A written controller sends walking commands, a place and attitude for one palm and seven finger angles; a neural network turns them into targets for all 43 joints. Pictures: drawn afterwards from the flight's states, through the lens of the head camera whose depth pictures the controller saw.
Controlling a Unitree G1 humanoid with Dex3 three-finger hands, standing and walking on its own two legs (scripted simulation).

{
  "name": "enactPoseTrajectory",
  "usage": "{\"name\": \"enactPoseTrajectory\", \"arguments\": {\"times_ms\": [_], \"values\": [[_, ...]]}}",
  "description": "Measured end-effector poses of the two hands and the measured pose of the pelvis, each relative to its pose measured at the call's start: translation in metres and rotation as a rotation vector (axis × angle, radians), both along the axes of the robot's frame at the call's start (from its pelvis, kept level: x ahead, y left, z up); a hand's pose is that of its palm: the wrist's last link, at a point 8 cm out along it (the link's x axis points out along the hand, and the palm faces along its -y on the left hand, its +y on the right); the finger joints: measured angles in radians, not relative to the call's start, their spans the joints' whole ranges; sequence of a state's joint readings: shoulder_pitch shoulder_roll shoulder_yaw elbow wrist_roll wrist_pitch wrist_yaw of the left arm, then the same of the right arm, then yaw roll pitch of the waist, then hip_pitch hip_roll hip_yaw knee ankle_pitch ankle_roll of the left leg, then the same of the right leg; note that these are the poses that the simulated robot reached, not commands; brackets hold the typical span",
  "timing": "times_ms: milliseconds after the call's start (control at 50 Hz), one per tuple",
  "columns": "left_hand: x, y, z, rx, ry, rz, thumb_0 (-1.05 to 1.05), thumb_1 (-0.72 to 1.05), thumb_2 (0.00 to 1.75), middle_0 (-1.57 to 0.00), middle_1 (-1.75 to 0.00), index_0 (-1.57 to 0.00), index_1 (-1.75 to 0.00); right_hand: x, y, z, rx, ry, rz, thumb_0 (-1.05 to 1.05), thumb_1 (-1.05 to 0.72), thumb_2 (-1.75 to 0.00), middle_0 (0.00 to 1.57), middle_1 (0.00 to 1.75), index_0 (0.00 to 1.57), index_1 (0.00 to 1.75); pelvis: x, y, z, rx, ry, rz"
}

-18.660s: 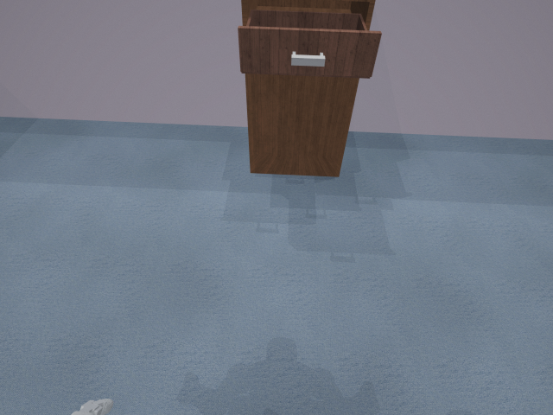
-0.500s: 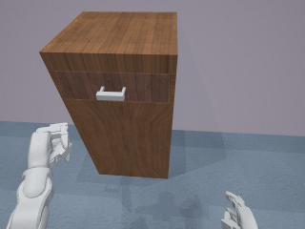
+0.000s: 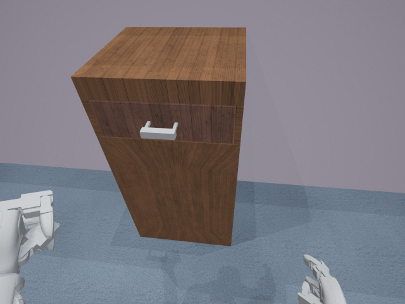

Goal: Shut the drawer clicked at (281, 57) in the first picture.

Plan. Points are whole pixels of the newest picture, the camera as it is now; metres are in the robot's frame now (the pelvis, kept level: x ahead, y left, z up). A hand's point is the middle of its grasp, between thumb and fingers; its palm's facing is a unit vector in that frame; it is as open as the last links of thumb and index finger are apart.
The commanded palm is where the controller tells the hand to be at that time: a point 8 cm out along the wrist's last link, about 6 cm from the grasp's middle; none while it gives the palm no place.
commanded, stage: draw the hand back to the body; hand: left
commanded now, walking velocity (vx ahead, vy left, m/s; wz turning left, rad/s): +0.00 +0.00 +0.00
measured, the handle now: (160, 129) +0.59 +0.22 +0.02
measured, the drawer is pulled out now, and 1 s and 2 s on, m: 0.00 0.00 0.00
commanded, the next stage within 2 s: step back with the hand held close in 0.04 s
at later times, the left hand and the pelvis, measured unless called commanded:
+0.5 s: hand (60, 230) +0.18 +0.25 +0.14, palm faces +0.26 -0.83 -0.49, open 3.2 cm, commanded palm +0.12 +0.30 +0.17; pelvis -0.02 +0.02 +0.00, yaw -1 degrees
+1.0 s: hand (12, 279) +0.10 +0.26 +0.15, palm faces +0.35 -0.82 -0.45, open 3.2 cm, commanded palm +0.03 +0.31 +0.17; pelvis -0.10 +0.03 -0.01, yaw +1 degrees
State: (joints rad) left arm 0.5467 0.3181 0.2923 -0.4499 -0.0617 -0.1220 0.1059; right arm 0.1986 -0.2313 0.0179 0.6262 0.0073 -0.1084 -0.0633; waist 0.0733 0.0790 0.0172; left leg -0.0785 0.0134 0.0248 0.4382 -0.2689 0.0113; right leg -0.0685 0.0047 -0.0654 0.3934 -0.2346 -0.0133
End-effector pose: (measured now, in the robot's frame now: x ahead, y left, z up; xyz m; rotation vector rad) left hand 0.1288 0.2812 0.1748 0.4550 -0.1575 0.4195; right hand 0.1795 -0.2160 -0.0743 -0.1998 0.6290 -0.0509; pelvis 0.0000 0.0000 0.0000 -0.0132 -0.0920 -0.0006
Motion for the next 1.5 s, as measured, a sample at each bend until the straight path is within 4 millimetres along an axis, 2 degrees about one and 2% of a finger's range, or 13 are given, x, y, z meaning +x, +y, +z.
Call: {"name": "enactPoseTrajectory", "arguments": {"times_ms": [140,300,460,520,700,820,960,1040,1120,1260,1360,1420,1500], "values": [[0.008,0.0,-0.012,-0.045,0.022,0.003,0.01,0.89,0.89,-1.41,-1.6,-1.41,-1.6,-0.001,0.004,0.001,-0.009,-0.001,0.011,0.02,-0.9,-0.9,0.2,0.3,0.2,0.3,-0.001,0.001,0.0,0.001,0.003,0.0],[0.018,0.006,0.014,0.068,-0.046,-0.053,0.01,0.89,0.89,-1.41,-1.6,-1.41,-1.6,-0.009,0.0,0.001,-0.014,0.035,-0.035,0.02,-0.9,-0.9,0.21,0.3,0.2,0.3,-0.002,0.005,0.0,-0.006,0.044,-0.011],[0.02,0.01,-0.015,0.052,0.112,-0.121,0.01,0.89,0.89,-1.4,-1.6,-1.4,-1.6,-0.037,-0.013,-0.004,-0.046,0.13,-0.13,0.02,-0.9,-0.9,0.2,0.3,0.2,0.3,-0.016,0.018,0.0,0.003,0.095,-0.023],[0.01,0.012,-0.015,0.068,0.123,-0.138,0.01,0.89,0.89,-1.4,-1.6,-1.4,-1.6,-0.048,-0.013,-0.004,-0.064,0.149,-0.145,0.02,-0.9,-0.9,0.2,0.3,0.2,0.3,-0.023,0.02,-0.001,0.004,0.101,-0.021],[-0.027,0.02,0.007,0.148,-0.009,-0.114,0.01,0.89,0.89,-1.4,-1.6,-1.4,-1.6,-0.064,0.001,-0.001,-0.059,0.082,-0.112,0.02,-0.9,-0.9,0.2,0.3,0.2,0.3,-0.051,0.023,-0.009,0.011,0.085,-0.016],[-0.05,0.018,-0.003,0.106,-0.029,-0.084,0.01,0.89,0.89,-1.4,-1.6,-1.41,-1.6,-0.08,0.007,-0.004,-0.036,0.05,-0.096,0.01,-0.9,-0.9,0.21,0.3,0.2,0.3,-0.072,0.022,-0.013,-0.004,0.083,-0.014],[-0.065,0.02,-0.011,0.07,-0.071,-0.134,0.01,0.89,0.89,-1.41,-1.6,-1.41,-1.6,-0.119,0.004,-0.005,-0.103,0.097,-0.114,0.01,-0.9,-0.9,0.21,0.3,0.2,0.3,-0.094,0.029,-0.016,-0.026,0.085,-0.008],[-0.075,0.028,0.002,0.146,-0.092,-0.125,0.01,0.88,0.89,-1.41,-1.6,-1.41,-1.6,-0.139,0.006,-0.003,-0.108,0.12,-0.123,0.02,-0.9,-0.9,0.21,0.3,0.2,0.3,-0.102,0.027,-0.011,-0.051,0.099,0.033],[-0.091,0.031,0.014,0.187,-0.12,-0.099,0.01,0.89,0.89,-1.41,-1.6,-1.41,-1.6,-0.147,0.007,-0.003,-0.094,0.122,-0.103,0.02,-0.9,-0.9,0.21,0.3,0.2,0.3,-0.107,0.022,-0.009,-0.046,0.152,0.023],[-0.1,-0.002,-0.007,0.127,-0.027,-0.206,0.01,0.89,0.89,-1.41,-1.6,-1.41,-1.6,-0.156,0.0,-0.017,-0.069,0.129,-0.052,0.01,-0.9,-0.9,0.21,0.3,0.2,0.3,-0.152,0.011,-0.012,-0.039,0.173,-0.028],[-0.128,-0.019,0.008,0.184,-0.064,-0.325,0.01,0.88,0.89,-1.41,-1.6,-1.41,-1.6,-0.18,-0.009,-0.007,-0.051,0.087,-0.1,0.02,-0.9,-0.9,0.21,0.3,0.2,0.3,-0.174,0.004,-0.015,-0.048,0.123,-0.036],[-0.152,-0.012,0.02,0.222,-0.119,-0.32,0.01,0.88,0.89,-1.41,-1.6,-1.41,-1.6,-0.195,-0.015,0.002,-0.064,0.046,-0.136,0.02,-0.9,-0.9,0.21,0.3,0.2,0.3,-0.179,0.007,-0.017,-0.055,0.092,-0.024],[-0.175,0.014,0.023,0.191,-0.203,-0.23,0.01,0.88,0.89,-1.41,-1.6,-1.41,-1.6,-0.212,-0.019,0.007,-0.11,0.025,-0.171,0.02,-0.9,-0.9,0.21,0.3,0.2,0.3,-0.18,0.02,-0.017,-0.054,0.072,-0.018]]}}
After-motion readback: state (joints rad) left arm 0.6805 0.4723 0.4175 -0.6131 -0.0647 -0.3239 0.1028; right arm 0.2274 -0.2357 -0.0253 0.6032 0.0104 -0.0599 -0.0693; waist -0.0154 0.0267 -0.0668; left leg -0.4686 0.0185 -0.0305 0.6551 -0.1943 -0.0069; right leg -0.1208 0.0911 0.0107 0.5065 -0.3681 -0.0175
